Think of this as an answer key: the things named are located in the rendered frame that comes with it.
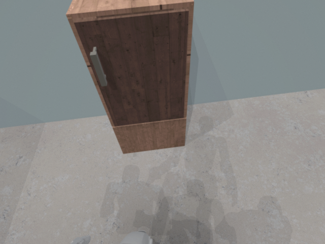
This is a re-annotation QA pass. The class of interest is handle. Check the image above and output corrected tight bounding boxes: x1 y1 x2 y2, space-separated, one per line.
90 47 107 86

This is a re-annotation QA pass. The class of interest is left robot thigh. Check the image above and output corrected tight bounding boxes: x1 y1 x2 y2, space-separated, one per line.
120 231 153 244

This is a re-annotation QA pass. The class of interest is cupboard door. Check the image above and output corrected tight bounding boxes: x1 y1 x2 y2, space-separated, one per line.
74 9 189 127

